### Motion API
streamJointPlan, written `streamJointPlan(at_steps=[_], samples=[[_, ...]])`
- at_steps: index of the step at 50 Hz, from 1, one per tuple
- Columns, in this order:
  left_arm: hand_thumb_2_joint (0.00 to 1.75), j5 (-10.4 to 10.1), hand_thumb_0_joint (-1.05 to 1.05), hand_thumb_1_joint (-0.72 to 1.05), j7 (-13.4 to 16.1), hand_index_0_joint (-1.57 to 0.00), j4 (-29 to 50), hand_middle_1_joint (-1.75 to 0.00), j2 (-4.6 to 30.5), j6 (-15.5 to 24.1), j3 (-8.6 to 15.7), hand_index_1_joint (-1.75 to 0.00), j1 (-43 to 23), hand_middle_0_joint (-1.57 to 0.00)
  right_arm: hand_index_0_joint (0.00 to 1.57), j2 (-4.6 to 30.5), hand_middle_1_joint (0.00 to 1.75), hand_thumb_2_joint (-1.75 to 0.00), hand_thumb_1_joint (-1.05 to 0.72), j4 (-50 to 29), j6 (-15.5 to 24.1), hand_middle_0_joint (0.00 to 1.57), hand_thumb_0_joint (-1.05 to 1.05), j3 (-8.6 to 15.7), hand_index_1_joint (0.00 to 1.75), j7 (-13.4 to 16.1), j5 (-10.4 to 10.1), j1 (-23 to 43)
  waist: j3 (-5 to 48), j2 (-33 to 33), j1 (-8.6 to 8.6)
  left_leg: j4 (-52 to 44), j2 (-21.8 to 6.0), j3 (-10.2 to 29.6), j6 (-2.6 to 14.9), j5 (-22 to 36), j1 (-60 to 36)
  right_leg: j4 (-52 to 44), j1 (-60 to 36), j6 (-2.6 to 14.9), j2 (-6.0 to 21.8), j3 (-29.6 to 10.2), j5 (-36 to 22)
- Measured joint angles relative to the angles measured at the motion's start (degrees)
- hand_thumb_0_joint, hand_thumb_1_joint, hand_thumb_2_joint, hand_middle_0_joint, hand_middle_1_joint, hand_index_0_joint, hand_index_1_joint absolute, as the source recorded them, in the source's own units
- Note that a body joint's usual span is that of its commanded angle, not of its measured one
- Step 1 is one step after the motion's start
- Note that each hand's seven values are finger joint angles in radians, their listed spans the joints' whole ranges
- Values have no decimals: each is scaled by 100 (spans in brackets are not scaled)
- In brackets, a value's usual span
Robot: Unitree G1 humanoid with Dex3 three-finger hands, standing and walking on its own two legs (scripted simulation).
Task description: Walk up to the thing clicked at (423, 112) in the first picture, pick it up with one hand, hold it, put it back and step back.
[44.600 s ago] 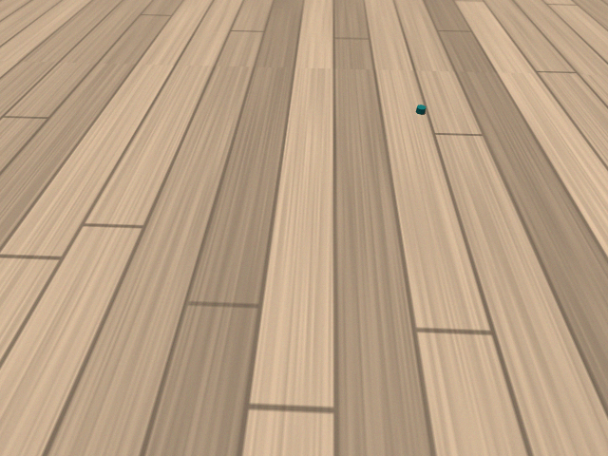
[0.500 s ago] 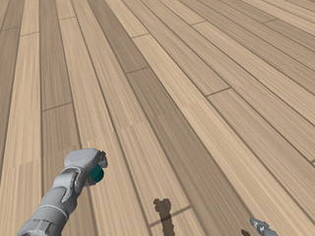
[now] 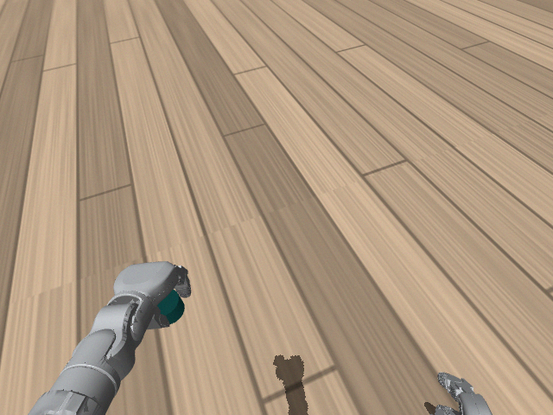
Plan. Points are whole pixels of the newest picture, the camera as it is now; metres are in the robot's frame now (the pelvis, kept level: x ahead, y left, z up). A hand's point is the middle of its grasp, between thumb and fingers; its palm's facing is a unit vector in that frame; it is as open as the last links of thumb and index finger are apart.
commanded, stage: hold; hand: left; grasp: from above
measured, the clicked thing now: (166, 306) +0.33 +0.22 -0.08
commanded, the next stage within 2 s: crouch in 0.50 s
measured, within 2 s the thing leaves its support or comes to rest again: neither
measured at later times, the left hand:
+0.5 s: hand (152, 309) +0.30 +0.22 -0.03, palm faces -0.44 -0.04 -0.90, open 7.2 cm
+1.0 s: hand (164, 322) +0.31 +0.23 -0.10, palm faces -0.46 +0.01 -0.89, open 7.3 cm
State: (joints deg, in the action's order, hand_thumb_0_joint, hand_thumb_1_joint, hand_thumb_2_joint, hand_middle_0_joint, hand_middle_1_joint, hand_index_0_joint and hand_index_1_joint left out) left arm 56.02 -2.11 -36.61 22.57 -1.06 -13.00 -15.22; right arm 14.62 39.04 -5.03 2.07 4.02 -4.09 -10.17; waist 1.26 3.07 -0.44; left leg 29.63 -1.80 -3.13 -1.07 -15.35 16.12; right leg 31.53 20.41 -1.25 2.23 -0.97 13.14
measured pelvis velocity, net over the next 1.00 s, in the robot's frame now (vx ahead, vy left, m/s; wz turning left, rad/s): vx -0.02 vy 0.00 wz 0.02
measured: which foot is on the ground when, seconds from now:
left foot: down 0.00-1.00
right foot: down 0.00-1.00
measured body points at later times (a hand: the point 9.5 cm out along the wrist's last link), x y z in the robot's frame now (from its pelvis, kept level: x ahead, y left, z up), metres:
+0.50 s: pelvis +0.00 +0.00 +0.00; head +0.01 -0.02 +0.45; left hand +0.32 +0.22 +0.02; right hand +0.14 -0.25 -0.12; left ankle +0.00 +0.13 -0.73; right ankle +0.04 -0.13 -0.73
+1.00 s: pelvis -0.02 +0.00 -0.02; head +0.04 +0.00 +0.43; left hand +0.33 +0.23 -0.05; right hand +0.11 -0.26 -0.14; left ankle +0.00 +0.13 -0.73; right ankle +0.04 -0.13 -0.73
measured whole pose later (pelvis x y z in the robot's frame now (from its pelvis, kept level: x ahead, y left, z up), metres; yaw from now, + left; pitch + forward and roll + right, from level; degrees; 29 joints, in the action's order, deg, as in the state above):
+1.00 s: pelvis -0.02 +0.00 -0.02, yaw +1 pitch +9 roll +1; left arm 62.3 9.8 -55.4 21.9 4.0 -12.0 -24.7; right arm 14.4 40.2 -3.8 2.6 2.4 -1.8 -10.8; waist 2.3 0.2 2.3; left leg 41.0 -1.7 -1.8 -0.9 -18.5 31.1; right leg 40.8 34.0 -1.4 2.6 -0.2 15.5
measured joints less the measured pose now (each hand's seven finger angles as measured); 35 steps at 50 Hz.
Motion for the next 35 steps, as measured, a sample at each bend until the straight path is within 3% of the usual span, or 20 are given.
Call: streamJointPlan(at_steps=[14,26,35], samples=[[31,-26,1,41,-109,-80,-10,-68,35,60,-1,-58,-24,-67,20,-46,30,-90,-91,-22,2,20,1,-30,29,8,-9,-18,-18,-1,-20,-163,16,-20,21,69,-158,-184,-164,-19,10,-16,-86],[32,58,1,40,68,-80,-121,-69,2,94,-16,-59,-82,-67,20,-42,30,-90,-91,37,14,20,1,-5,29,-5,7,-51,-74,-22,-26,-203,29,-14,34,101,-173,-254,-197,-32,21,-12,-131],[34,32,1,39,36,-80,-242,-69,-9,50,-36,-59,-164,-68,20,-34,30,-90,-91,63,10,20,1,6,29,-20,13,-71,-53,-21,20,-248,28,-18,36,118,-215,-309,-241,-35,19,-14,-155]])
